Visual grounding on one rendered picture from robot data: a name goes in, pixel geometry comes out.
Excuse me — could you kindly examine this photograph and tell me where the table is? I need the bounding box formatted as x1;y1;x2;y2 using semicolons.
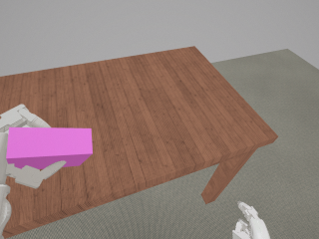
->
0;46;278;239

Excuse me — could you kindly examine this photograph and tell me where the robot left forearm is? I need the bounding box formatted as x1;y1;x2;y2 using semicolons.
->
0;183;12;239

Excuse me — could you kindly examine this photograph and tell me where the left robot hand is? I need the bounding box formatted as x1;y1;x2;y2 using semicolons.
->
0;104;66;189

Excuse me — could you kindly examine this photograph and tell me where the right robot hand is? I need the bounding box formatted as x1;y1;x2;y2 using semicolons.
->
232;201;271;239

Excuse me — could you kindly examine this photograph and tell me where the sponge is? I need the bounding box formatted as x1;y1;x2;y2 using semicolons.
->
6;127;93;169

